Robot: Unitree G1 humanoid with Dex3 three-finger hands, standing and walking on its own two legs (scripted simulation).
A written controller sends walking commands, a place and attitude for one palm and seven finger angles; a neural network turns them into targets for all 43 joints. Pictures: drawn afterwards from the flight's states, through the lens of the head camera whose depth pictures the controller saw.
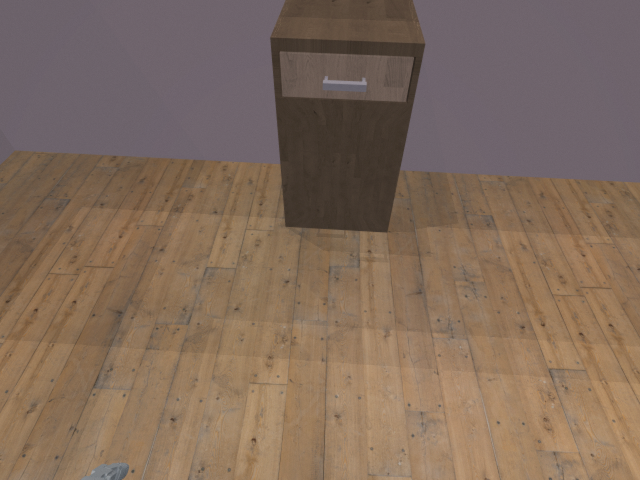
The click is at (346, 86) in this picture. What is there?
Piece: drawer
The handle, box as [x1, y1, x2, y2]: [323, 76, 366, 91]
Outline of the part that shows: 323,80 323,89 365,91 366,82 364,78 362,78 361,82 328,80 327,76 325,76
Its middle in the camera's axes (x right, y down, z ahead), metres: +0.07 -0.48 +1.20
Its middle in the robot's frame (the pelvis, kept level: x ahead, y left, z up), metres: +1.22 -0.02 -0.08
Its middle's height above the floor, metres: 0.69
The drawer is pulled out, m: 0.00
